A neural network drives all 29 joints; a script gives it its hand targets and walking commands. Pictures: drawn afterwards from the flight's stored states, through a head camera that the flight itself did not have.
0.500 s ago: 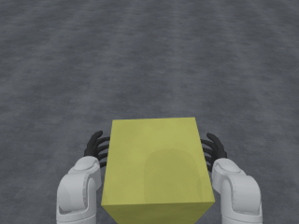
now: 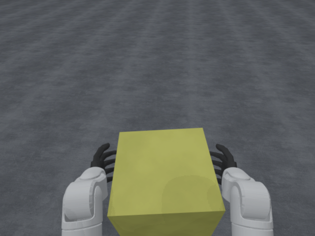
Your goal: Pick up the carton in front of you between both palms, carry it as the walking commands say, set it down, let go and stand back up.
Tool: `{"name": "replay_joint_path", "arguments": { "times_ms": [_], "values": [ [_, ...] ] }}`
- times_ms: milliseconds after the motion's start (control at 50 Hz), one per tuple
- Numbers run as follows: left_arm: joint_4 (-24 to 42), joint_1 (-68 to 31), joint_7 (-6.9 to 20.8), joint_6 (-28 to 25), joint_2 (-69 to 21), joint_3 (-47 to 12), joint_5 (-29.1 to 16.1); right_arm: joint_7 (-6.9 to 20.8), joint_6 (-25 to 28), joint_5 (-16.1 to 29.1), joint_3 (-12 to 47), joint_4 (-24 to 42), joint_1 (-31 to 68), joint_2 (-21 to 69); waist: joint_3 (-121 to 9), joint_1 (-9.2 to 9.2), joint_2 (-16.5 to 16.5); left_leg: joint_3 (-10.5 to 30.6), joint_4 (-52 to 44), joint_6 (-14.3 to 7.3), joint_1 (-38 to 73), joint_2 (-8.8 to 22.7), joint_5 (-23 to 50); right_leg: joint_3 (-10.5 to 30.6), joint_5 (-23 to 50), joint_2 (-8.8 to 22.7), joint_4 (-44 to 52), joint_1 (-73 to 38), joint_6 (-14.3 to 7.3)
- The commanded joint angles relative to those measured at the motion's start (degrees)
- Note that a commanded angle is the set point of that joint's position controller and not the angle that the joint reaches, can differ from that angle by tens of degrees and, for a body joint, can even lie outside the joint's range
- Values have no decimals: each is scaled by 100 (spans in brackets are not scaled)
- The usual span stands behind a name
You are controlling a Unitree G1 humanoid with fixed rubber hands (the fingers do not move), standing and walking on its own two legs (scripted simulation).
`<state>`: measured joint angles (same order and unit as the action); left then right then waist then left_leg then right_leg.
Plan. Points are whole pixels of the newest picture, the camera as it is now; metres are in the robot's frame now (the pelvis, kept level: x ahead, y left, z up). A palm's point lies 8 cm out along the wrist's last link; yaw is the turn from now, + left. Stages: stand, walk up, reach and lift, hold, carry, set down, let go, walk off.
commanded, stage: carry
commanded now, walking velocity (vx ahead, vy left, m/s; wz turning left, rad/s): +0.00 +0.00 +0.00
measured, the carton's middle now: (164, 190) +0.27 +0.00 +0.01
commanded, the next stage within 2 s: hold in 1.30 s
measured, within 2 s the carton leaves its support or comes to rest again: neither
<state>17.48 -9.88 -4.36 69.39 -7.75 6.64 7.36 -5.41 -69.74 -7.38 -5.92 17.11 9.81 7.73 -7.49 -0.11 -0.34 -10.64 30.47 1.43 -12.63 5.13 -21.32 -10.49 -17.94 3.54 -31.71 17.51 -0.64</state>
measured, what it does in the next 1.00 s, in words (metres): shifts its weight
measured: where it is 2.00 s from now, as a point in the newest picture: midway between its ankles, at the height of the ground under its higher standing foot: outside the picture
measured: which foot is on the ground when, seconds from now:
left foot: down 0.00-1.00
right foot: down 0.00-1.00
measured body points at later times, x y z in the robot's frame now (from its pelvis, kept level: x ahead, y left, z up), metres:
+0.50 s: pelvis -0.03 +0.00 +0.00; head -0.07 +0.00 +0.45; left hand +0.24 +0.15 +0.06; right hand +0.24 -0.15 +0.06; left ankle -0.07 +0.11 -0.73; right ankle -0.02 -0.10 -0.73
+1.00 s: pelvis -0.06 +0.01 +0.00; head -0.07 +0.01 +0.45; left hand +0.25 +0.16 +0.04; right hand +0.25 -0.14 +0.04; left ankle -0.07 +0.11 -0.73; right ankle -0.02 -0.10 -0.73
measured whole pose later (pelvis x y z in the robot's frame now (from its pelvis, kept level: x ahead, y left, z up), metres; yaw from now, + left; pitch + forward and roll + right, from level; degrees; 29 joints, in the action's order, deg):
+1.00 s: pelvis -0.06 +0.01 +0.00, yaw +0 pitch +2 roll +0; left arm -11.1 -13.7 -0.9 39.6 -8.4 11.1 14.3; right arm -2.1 -40.1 -14.2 -10.1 -11.1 13.3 8.3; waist -5.4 0.1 -0.1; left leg -11.0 29.3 -0.4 -15.3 4.0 -16.0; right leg -10.2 -11.4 4.3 -28.7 19.4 -0.9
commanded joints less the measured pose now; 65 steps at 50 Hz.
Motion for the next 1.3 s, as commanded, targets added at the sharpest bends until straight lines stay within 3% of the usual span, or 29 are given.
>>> {"name": "replay_joint_path", "arguments": {
  "times_ms": [0,180,380,620,740,820,980,1280],
  "values": [
    [316,-2478,1452,38,-5213,-4106,-2398,1492,19,2425,4054,422,2597,5258,-1578,26,3,347,-35,-3,547,498,3316,498,3692,632,-2,-937,-30],
    [-65,-2322,1513,-112,-5218,-4146,-2226,1563,171,2299,4144,95,2496,5281,-1157,12,24,431,-311,-50,326,527,2452,560,2738,653,296,-726,-32],
    [-580,-2342,1532,-872,-5055,-3927,-1850,1584,909,1902,3912,-432,2507,5105,-925,1,29,517,-592,-132,150,514,1525,644,1852,637,608,-563,-45],
    [-1648,-2361,1529,-2128,-4700,-3059,-1028,1574,2156,1083,3071,-1459,2504,4766,-910,-1,31,565,-709,-184,19,502,1130,663,1428,629,727,-470,-34],
    [-2580,-2714,1593,-2919,-4829,-2444,-578,1623,2948,655,2485,-2355,2882,4908,-991,-1,39,573,-724,-206,-12,494,1020,671,1316,624,745,-474,-47],
    [-2904,-2933,1660,-3277,-5120,-2378,-501,1689,3313,582,2428,-2676,3114,5195,-1129,3,49,579,-687,-224,24,477,1061,673,1375,627,718,-524,-57],
    [-2516,-2670,1658,-3058,-5281,-2819,-754,1706,3092,870,2885,-2299,2882,5362,-1339,11,47,568,-555,-221,120,472,1471,653,1727,660,601,-609,-40],
    [-2438,-2685,1642,-2944,-5164,-2813,-763,1679,2975,858,2831,-2221,2867,5226,-1215,1,34,580,-572,-237,60,492,1505,643,1678,652,583,-550,-4]
  ]
}}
